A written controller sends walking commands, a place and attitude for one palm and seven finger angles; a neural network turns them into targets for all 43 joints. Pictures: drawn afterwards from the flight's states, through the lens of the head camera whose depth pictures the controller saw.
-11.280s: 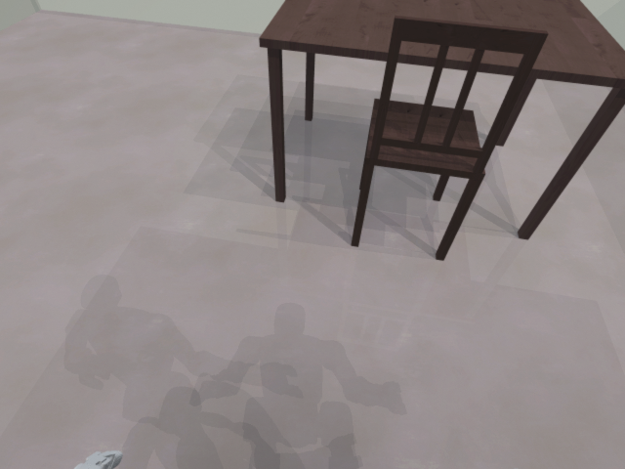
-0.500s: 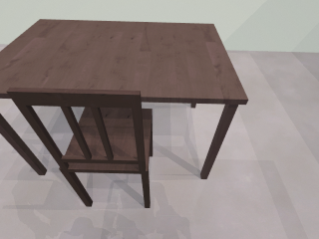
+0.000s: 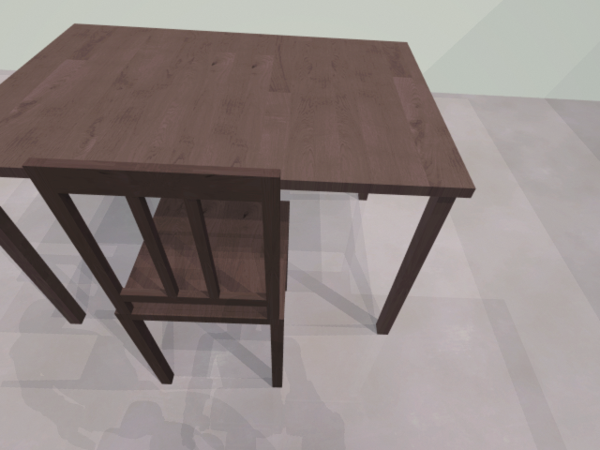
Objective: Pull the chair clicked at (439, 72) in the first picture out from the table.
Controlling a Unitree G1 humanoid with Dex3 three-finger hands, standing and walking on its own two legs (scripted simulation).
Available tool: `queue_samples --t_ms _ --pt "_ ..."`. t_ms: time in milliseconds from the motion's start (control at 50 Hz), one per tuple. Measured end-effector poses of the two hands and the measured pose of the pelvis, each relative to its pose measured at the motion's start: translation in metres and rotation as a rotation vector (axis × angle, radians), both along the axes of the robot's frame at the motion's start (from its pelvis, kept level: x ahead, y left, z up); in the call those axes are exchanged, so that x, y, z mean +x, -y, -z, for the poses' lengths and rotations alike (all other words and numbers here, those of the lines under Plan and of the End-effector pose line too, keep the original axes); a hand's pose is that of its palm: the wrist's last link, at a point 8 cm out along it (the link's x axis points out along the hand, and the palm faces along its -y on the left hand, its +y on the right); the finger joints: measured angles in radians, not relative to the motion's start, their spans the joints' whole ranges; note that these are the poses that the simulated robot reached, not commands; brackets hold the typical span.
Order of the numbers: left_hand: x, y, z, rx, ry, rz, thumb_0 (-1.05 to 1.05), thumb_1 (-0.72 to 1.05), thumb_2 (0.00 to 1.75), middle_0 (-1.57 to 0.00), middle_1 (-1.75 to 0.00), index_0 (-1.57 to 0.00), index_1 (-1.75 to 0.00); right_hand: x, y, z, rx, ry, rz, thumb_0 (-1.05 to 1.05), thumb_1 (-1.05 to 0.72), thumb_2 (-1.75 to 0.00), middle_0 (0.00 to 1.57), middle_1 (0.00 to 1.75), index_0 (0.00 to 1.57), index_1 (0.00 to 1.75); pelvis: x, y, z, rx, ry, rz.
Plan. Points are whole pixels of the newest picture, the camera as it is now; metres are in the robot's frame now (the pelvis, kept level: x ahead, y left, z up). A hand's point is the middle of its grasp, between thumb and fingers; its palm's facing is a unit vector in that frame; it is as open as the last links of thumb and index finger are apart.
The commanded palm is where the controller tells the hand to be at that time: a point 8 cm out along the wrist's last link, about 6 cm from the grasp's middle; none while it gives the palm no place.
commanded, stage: come to a stop and stand still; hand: left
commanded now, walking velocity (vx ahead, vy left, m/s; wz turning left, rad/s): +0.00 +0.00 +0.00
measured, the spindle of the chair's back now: (156, 250) +0.46 +0.29 -0.07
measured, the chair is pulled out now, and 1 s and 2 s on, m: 0.00 0.00 0.00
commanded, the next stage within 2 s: look again from close up in 0.02 s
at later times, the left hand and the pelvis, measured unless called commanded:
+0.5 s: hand out of the picture +0.00 +0.17 -0.18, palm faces +0.01 -0.99 -0.16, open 7.4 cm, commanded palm none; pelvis +0.01 +0.00 +0.00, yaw -1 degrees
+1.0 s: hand out of the picture +0.01 +0.16 -0.18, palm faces +0.01 -0.99 -0.16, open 7.3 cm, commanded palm none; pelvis +0.02 +0.00 +0.00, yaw -1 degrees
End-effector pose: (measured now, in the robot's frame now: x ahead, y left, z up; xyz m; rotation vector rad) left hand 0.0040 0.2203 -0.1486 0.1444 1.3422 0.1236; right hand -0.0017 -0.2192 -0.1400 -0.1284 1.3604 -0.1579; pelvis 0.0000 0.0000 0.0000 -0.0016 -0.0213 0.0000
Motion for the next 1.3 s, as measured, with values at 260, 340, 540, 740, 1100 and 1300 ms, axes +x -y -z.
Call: queue_samples --t_ms 260,340,540,740,1100,1300 --pt "-0.019 0.006 0.003 -0.024 -0.076 -0.014 0.0 0.91 0.9 -0.2 -0.3 -0.2 -0.3 0.024 0.005 -0.004 -0.025 0.023 -0.011 0.01 -0.92 -0.9 0.2 0.29 0.2 0.3 0.008 -0.002 -0.001 -0.001 0.002 0.009" --pt "-0.017 0.005 0.002 -0.021 -0.077 -0.014 0.0 0.91 0.9 -0.2 -0.3 -0.2 -0.3 0.027 0.005 -0.004 -0.025 0.023 -0.012 0.01 -0.92 -0.9 0.2 0.29 0.2 0.3 0.01 -0.003 -0.002 0.0 0.002 0.01" --pt "-0.004 0.001 0.0 -0.011 -0.054 -0.008 0.0 0.91 0.9 -0.2 -0.3 -0.2 -0.3 0.024 0.002 -0.003 -0.018 0.002 -0.008 0.01 -0.92 -0.9 0.2 0.29 0.2 0.3 0.014 -0.003 -0.003 0.001 0.001 0.01" --pt "0.005 0.002 0.0 -0.01 -0.043 -0.005 0.0 0.91 0.9 -0.2 -0.29 -0.2 -0.3 0.015 -0.003 -0.001 -0.003 -0.026 0.004 0.01 -0.92 -0.9 0.2 0.29 0.2 0.3 0.018 -0.003 -0.003 0.002 0.0 0.012" --pt "-0.001 0.01 0.0 -0.025 -0.065 -0.016 0.0 0.91 0.9 -0.2 -0.29 -0.2 -0.3 0.011 -0.006 -0.001 0.003 -0.042 0.014 0.01 -0.92 -0.9 0.2 0.29 0.2 0.3 0.021 -0.001 -0.003 0.002 0.0 0.013" --pt "-0.008 0.013 0.001 -0.03 -0.074 -0.025 0.0 0.91 0.9 -0.2 -0.3 -0.2 -0.3 0.011 -0.005 -0.002 0.001 -0.041 0.012 0.01 -0.92 -0.9 0.2 0.29 0.2 0.3 0.02 0.0 -0.004 0.001 0.002 0.01"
